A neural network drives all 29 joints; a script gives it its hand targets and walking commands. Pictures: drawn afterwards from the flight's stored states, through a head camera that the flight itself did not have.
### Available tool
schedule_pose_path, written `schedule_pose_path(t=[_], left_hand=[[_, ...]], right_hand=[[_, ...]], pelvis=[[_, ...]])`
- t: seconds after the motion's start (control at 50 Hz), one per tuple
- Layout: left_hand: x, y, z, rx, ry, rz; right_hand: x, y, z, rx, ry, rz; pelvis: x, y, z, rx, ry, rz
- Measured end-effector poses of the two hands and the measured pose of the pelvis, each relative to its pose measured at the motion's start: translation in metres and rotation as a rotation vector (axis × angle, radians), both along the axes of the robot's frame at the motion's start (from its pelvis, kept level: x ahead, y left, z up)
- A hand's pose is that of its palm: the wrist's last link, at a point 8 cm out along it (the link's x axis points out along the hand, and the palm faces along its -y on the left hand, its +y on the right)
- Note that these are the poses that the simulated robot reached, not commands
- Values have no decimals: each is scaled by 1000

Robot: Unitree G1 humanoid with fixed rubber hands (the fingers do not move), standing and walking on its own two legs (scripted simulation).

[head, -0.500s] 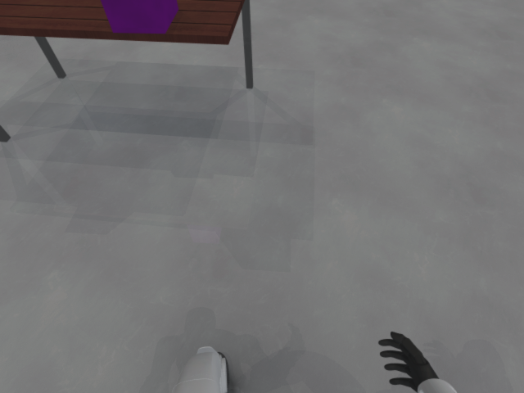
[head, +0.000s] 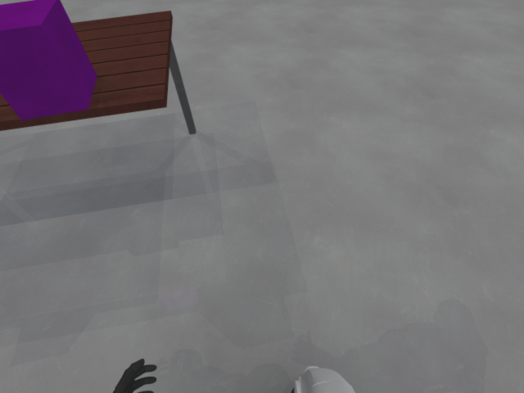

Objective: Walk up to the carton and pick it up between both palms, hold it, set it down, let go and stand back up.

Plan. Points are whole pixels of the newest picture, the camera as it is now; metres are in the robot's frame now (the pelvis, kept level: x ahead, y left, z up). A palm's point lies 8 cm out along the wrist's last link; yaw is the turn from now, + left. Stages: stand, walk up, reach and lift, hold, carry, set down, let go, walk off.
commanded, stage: walk up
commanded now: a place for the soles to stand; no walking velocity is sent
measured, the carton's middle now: (39, 59) +1.03 +0.59 +0.05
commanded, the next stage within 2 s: none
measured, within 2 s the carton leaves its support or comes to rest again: neither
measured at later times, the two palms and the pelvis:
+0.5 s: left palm (26, 330) +0.28 +0.44 -0.12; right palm (300, 284) +0.31 -0.09 -0.10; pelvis +0.20 +0.17 -0.01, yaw -3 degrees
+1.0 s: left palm (17, 247) +0.45 +0.50 -0.08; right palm (243, 294) +0.32 +0.03 -0.15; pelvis +0.32 +0.27 +0.00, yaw -10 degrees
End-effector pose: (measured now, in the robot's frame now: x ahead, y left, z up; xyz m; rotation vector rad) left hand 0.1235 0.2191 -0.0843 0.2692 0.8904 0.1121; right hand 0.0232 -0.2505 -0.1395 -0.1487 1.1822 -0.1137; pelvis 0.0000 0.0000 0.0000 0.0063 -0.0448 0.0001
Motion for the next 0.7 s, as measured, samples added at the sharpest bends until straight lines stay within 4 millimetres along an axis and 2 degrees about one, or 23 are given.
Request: schedule_pose_path(t=[0.04,0.1,0.18,0.24,0.32,0.42,0.48,0.52,0.6,0.66,0.7], left_hand=[[9,13,-2,35,8,26],[4,44,5,90,37,123],[-12,80,19,142,141,181],[-9,99,27,148,194,175],[18,126,26,131,220,141],[89,174,3,95,158,95],[141,210,-24,84,133,39],[176,226,-36,75,116,2],[228,227,-32,24,85,-69],[251,224,-20,8,96,-127],[264,224,-13,7,100,-157]], right_hand=[[21,6,-11,9,20,21],[61,16,-9,11,30,70],[138,25,17,-16,-90,99],[191,40,36,-22,-177,112],[241,72,48,-10,-238,108],[278,127,44,0,-233,108],[288,156,36,-32,-218,65],[279,171,34,-56,-184,34],[240,185,39,-102,-68,-92],[219,197,46,-118,-20,-160],[212,208,47,-110,-3,-190]], pelvis=[[18,4,-6,-29,0,2],[43,13,-3,-17,-7,-12],[71,32,14,6,-15,-29],[91,50,23,16,-14,-41],[120,81,26,10,-7,-54],[163,128,11,-42,1,-57],[193,159,-6,-46,3,-54],[204,174,-11,-24,-1,-52],[223,199,-2,-20,-4,-94],[238,216,11,-24,-12,-125],[248,226,16,-25,-17,-141]])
